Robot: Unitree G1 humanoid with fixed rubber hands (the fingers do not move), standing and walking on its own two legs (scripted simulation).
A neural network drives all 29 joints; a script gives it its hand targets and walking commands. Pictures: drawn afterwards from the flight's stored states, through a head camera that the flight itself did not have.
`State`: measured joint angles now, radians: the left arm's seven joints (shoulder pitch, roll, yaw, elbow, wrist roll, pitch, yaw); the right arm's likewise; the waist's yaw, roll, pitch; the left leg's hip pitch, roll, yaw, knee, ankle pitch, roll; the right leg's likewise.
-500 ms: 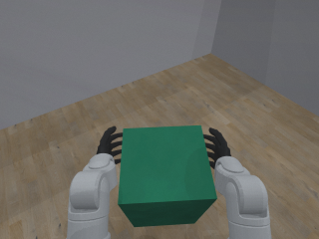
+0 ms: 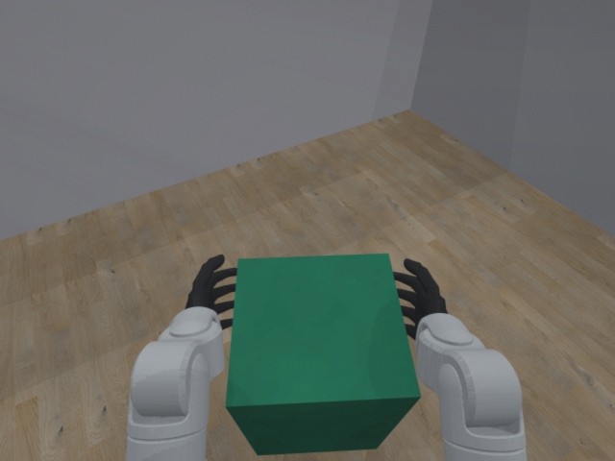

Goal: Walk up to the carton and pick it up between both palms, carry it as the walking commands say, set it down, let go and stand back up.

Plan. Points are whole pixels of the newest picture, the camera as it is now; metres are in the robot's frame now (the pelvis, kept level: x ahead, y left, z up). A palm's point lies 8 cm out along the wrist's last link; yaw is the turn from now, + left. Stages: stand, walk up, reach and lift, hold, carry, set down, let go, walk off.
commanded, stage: carry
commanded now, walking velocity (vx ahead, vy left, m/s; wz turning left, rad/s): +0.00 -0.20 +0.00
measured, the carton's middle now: (315, 365) +0.24 +0.00 +0.02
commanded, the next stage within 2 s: none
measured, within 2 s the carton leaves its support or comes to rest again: neither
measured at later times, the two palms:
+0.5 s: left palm (271, 376) +0.19 +0.05 +0.10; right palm (521, 366) +0.20 -0.21 +0.10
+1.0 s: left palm (262, 389) +0.19 +0.06 +0.08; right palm (504, 376) +0.20 -0.20 +0.08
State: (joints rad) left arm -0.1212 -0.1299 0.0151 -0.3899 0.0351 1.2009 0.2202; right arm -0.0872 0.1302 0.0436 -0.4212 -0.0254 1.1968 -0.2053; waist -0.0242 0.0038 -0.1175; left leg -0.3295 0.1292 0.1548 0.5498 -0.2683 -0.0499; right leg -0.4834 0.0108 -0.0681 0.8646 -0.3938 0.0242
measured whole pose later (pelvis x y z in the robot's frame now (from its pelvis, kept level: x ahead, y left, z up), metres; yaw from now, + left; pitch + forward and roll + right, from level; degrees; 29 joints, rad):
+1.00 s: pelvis -0.09 -0.09 +0.00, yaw +3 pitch +3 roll +1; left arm -0.23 -0.15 0.09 -0.09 0.08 1.04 0.19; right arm -0.22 0.15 -0.04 -0.11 -0.06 1.06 -0.17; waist -0.02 0.01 -0.12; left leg -0.36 0.04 0.12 0.52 -0.21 0.02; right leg -0.42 0.00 -0.15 0.44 -0.09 -0.07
